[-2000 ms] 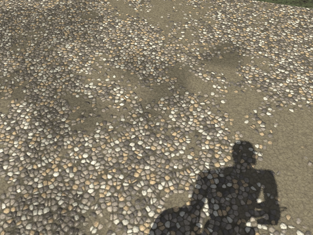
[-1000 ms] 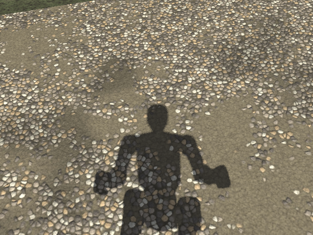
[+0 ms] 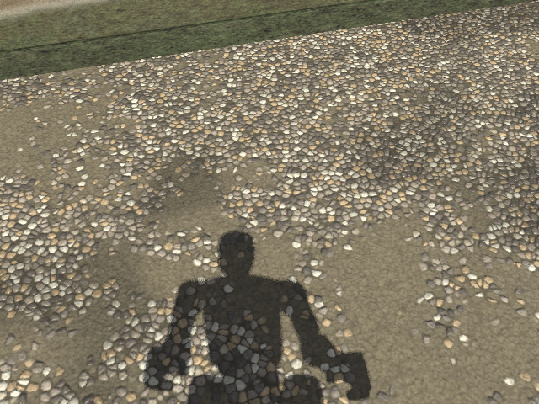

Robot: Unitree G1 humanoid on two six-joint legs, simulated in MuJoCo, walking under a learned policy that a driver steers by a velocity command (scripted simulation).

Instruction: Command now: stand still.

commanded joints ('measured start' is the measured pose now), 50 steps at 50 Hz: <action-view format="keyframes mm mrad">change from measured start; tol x2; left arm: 1 -9 102 23 -36 0 -13 5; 27 28 105 4 179 -4 -13 19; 50 61 96 -15 263 -6 -11 24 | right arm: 1 -7 -108 -20 -36 1 -12 -3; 26 56 -102 -5 70 4 -10 -4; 50 121 -85 4 106 6 -7 -3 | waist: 1 1 2 -42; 50 4 4 1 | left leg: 1 -36 66 -71 -124 75 31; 15 -27 59 -68 -164 71 39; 50 9 51 -62 -198 139 49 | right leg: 1 49 -57 48 -76 161 -33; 50 59 -56 7 -129 163 -3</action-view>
